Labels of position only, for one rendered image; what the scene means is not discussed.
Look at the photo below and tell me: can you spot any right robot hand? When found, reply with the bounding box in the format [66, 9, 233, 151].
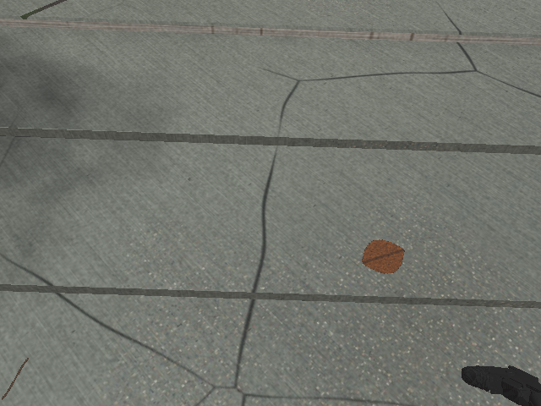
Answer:
[462, 365, 541, 406]

